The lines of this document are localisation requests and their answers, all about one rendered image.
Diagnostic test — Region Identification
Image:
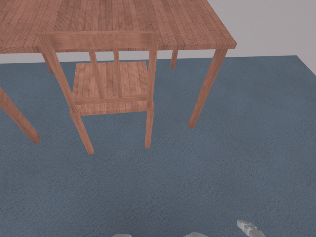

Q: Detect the robot right hand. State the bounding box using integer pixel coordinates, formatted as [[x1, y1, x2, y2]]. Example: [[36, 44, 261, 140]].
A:
[[237, 220, 265, 237]]

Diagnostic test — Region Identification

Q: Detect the chair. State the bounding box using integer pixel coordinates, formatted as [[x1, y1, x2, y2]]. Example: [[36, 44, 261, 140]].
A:
[[37, 31, 159, 154]]

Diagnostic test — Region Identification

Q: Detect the table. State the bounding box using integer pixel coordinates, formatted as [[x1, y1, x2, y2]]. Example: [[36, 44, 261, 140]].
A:
[[0, 0, 237, 143]]

